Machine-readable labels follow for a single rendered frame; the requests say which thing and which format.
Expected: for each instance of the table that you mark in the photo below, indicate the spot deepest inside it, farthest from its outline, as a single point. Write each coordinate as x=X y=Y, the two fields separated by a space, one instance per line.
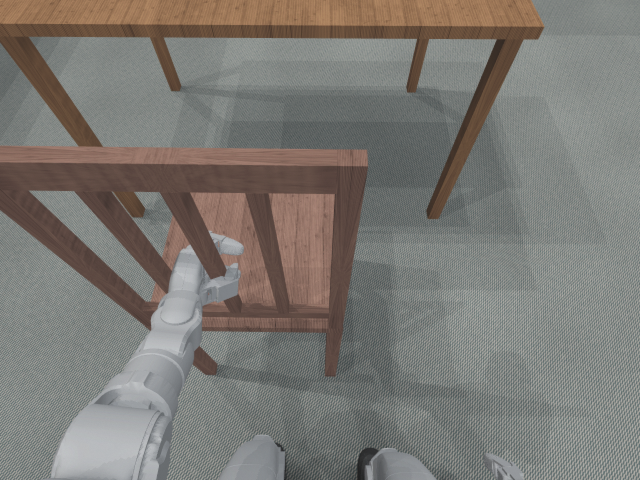
x=508 y=21

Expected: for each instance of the left robot upper arm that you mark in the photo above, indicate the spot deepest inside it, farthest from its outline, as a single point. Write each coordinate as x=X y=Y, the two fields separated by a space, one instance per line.
x=116 y=443

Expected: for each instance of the robot right shin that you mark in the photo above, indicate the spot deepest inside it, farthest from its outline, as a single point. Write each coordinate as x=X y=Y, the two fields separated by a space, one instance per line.
x=383 y=451

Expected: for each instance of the robot left forearm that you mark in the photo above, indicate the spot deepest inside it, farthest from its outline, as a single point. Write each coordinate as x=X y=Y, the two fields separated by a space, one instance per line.
x=157 y=371

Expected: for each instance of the right robot hand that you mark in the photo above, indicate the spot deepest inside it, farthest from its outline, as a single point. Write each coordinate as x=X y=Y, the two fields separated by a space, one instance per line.
x=502 y=469

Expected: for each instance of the left robot hand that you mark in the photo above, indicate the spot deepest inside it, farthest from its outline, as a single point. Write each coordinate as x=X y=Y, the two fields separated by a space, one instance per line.
x=189 y=274

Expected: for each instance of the chair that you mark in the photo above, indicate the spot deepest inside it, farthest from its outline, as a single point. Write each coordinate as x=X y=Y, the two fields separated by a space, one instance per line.
x=295 y=211

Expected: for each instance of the robot right thigh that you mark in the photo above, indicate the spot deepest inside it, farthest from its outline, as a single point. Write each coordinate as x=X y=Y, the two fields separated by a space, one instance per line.
x=396 y=466

